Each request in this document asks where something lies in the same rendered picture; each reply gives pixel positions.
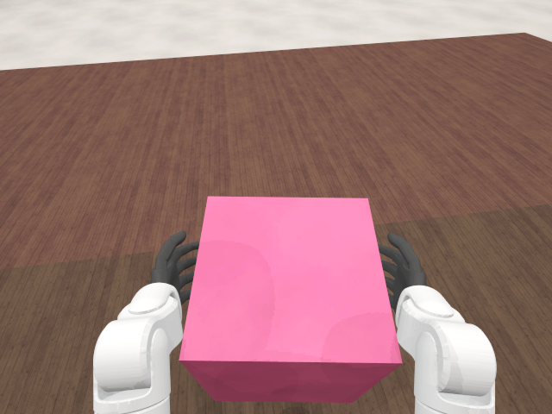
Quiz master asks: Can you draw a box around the carton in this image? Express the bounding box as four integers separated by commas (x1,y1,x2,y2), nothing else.
179,197,402,403

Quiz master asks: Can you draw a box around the right robot hand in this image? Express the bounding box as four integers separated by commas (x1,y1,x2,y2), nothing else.
378,233,427,314

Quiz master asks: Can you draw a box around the left robot hand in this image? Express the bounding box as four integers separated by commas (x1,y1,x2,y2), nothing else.
149,230,200,305

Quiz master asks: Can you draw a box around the right robot forearm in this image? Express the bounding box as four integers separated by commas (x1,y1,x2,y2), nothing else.
396,285,497,414

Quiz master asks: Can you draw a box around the left robot forearm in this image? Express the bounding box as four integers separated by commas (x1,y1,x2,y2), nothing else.
93,283,183,414

